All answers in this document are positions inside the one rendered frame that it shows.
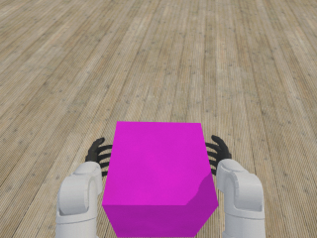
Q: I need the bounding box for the carton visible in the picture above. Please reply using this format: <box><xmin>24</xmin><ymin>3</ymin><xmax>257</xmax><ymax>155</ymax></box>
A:
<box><xmin>102</xmin><ymin>121</ymin><xmax>219</xmax><ymax>238</ymax></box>

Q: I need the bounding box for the right robot forearm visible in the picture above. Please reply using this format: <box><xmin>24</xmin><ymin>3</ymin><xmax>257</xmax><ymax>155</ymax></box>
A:
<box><xmin>216</xmin><ymin>159</ymin><xmax>265</xmax><ymax>238</ymax></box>

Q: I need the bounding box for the left robot forearm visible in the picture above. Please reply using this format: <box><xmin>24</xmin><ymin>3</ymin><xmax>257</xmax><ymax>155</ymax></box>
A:
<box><xmin>55</xmin><ymin>161</ymin><xmax>103</xmax><ymax>238</ymax></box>

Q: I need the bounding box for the right robot hand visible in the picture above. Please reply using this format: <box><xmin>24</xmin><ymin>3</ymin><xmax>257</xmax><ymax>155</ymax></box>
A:
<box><xmin>205</xmin><ymin>135</ymin><xmax>232</xmax><ymax>176</ymax></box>

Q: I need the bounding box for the left robot hand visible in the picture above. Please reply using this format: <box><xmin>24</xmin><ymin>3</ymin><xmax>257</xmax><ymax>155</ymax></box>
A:
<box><xmin>84</xmin><ymin>137</ymin><xmax>113</xmax><ymax>177</ymax></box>

